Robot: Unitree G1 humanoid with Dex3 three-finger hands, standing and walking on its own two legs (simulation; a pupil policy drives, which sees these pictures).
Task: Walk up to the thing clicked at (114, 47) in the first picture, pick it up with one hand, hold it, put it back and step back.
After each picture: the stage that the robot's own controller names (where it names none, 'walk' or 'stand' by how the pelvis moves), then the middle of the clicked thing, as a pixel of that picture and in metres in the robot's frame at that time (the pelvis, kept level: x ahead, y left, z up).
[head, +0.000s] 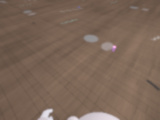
stand; (113, 48) +1.68 -0.53 -0.72
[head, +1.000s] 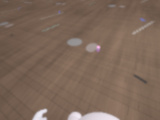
walk; (98, 48) +1.62 -0.05 -0.70
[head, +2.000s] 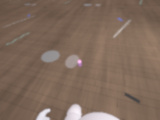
walk; (79, 63) +1.06 +0.27 -0.71
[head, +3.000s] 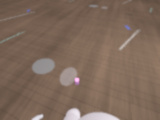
walk; (77, 81) +0.64 +0.20 -0.70
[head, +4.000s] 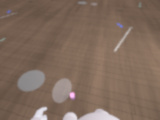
walk; (72, 96) +0.39 +0.18 -0.70
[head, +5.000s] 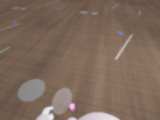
stand; (72, 107) +0.31 +0.20 -0.72
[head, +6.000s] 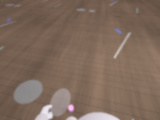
stand; (71, 108) +0.27 +0.20 -0.71
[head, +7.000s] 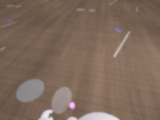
stand; (72, 106) +0.30 +0.20 -0.72
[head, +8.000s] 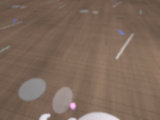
stand; (73, 106) +0.31 +0.19 -0.73
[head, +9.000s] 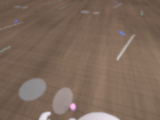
stand; (73, 107) +0.30 +0.19 -0.73
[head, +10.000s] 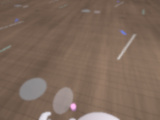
stand; (73, 107) +0.30 +0.19 -0.73
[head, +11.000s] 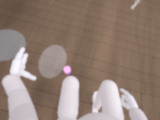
go down; (67, 70) +0.39 +0.19 -0.38
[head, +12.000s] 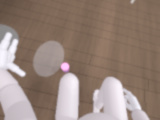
go down; (65, 67) +0.40 +0.21 -0.31
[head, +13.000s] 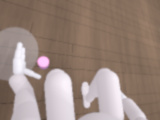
close in; (43, 63) +0.39 +0.24 -0.23
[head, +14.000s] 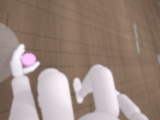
close; (28, 61) +0.39 +0.26 -0.22
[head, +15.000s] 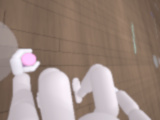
lift; (28, 61) +0.38 +0.25 -0.22
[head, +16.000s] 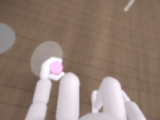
lift; (56, 70) +0.32 +0.25 -0.08
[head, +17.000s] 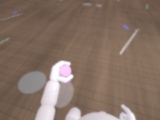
hold; (65, 74) +0.32 +0.17 +0.06
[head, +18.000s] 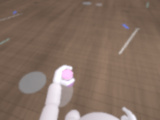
hold; (68, 78) +0.32 +0.17 +0.01
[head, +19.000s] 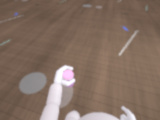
crouch; (68, 78) +0.32 +0.16 +0.01
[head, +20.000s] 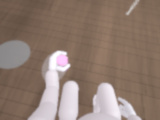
crouch; (63, 63) +0.41 +0.19 -0.08
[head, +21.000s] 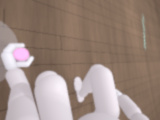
lower; (22, 57) +0.41 +0.27 -0.22
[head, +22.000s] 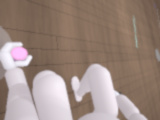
lower; (20, 56) +0.41 +0.28 -0.22
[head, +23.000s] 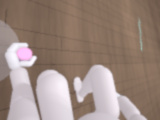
lower; (25, 56) +0.41 +0.27 -0.22
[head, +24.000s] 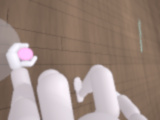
lower; (26, 57) +0.40 +0.27 -0.22
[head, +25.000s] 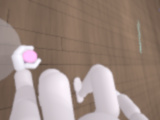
loosen; (30, 59) +0.40 +0.25 -0.22
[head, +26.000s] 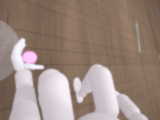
withdraw; (29, 59) +0.40 +0.25 -0.23
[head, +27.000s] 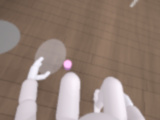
walk; (67, 65) +0.42 +0.20 -0.31
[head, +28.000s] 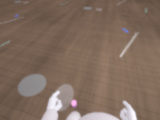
stand; (74, 103) +0.33 +0.16 -0.66
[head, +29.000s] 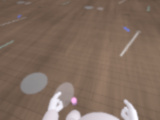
stand; (74, 101) +0.35 +0.18 -0.67
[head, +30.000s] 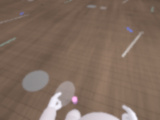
stand; (74, 100) +0.35 +0.17 -0.68
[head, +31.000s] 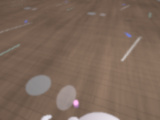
walk; (76, 103) +0.36 +0.17 -0.72
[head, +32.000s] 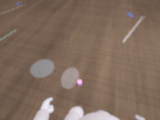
walk; (79, 82) +0.51 +0.15 -0.70
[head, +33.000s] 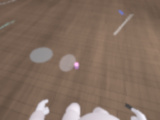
walk; (76, 65) +0.81 +0.21 -0.70
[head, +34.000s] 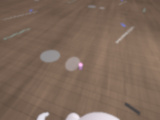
stand; (80, 66) +0.99 +0.18 -0.71
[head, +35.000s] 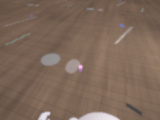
stand; (80, 68) +0.99 +0.19 -0.73
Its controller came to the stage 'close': yes
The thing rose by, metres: 0.73
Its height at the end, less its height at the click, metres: +0.00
